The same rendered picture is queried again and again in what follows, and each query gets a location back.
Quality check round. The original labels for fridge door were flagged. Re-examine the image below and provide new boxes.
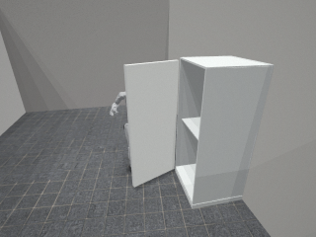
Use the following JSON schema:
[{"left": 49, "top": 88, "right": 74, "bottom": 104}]
[{"left": 123, "top": 59, "right": 179, "bottom": 187}]

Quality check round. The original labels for robot right hand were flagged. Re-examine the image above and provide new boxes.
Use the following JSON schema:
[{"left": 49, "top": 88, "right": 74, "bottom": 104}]
[{"left": 110, "top": 107, "right": 118, "bottom": 116}]

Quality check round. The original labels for right robot upper arm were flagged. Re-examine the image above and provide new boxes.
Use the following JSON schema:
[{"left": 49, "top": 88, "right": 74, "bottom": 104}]
[{"left": 114, "top": 92, "right": 126, "bottom": 108}]

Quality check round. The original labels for robot right thigh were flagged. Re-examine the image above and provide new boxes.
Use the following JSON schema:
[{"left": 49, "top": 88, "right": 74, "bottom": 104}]
[{"left": 123, "top": 123, "right": 130, "bottom": 150}]

